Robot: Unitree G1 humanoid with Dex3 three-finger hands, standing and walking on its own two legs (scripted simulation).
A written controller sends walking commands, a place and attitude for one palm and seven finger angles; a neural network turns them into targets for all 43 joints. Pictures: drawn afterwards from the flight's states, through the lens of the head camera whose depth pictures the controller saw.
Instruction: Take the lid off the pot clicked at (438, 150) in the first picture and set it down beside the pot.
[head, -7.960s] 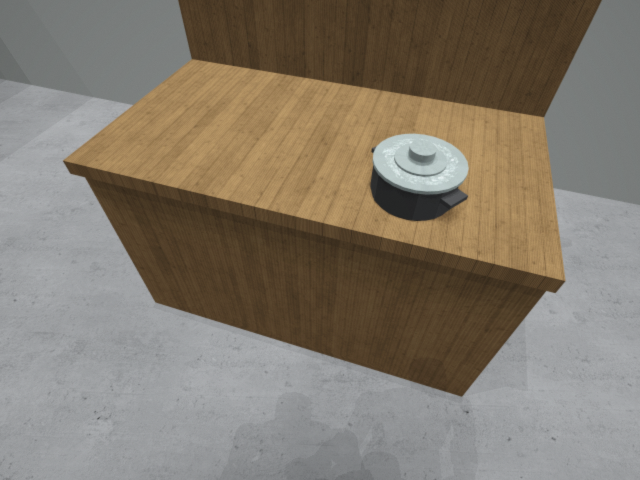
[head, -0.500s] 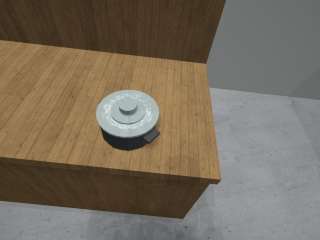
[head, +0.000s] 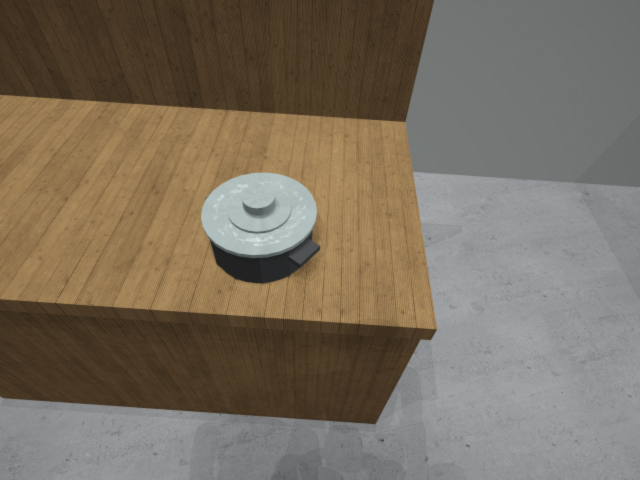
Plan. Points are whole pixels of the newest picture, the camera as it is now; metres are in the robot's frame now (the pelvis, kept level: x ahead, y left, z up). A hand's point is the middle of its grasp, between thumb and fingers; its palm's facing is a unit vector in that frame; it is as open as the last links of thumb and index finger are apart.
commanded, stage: come to a stop and stand still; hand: left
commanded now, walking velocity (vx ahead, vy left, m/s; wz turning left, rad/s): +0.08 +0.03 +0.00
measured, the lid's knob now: (258, 200) +0.53 +0.13 +0.01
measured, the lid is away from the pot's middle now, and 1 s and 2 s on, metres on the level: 0.00 0.00 0.00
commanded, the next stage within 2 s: look again from close up in 0.52 s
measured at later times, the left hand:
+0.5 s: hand out of the picture -0.03 +0.10 -0.17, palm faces +0.05 -0.99 -0.10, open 7.4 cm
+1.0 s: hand out of the picture -0.02 +0.15 -0.18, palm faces +0.03 -0.98 -0.18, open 7.4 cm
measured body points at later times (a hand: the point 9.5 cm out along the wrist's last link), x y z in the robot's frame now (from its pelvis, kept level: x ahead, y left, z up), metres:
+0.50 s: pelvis +0.01 -0.02 +0.00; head +0.02 -0.01 +0.45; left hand -0.03 +0.16 -0.16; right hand -0.03 -0.21 -0.15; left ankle +0.01 +0.05 -0.74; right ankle -0.08 -0.13 -0.74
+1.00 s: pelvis -0.02 -0.01 +0.00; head -0.03 +0.00 +0.45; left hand -0.03 +0.20 -0.17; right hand +0.01 -0.25 -0.15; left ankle +0.01 +0.05 -0.74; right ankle -0.08 -0.13 -0.74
